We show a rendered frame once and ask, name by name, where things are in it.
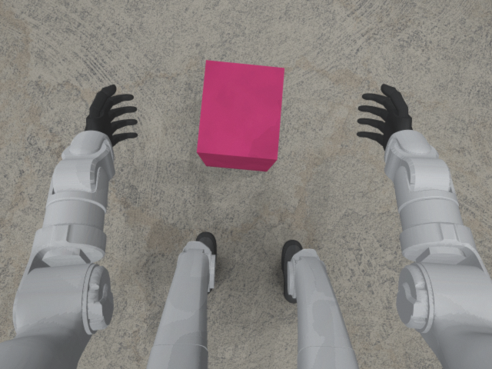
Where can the right robot forearm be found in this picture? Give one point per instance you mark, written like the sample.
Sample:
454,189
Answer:
432,227

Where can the robot right upper arm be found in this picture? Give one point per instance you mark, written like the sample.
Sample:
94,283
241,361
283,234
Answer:
450,305

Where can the carton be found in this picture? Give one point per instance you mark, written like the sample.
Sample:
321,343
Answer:
240,115

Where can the left robot hand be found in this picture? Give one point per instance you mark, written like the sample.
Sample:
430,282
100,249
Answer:
100,115

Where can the robot left upper arm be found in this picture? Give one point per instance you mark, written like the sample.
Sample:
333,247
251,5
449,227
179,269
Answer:
58,310

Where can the left robot forearm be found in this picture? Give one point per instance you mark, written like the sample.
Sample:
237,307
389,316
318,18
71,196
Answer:
72,230

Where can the right robot hand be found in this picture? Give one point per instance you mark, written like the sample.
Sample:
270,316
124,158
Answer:
396,116

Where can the right robot shin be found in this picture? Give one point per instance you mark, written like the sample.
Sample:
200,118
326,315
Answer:
307,253

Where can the robot right foot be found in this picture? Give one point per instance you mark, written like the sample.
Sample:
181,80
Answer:
290,248

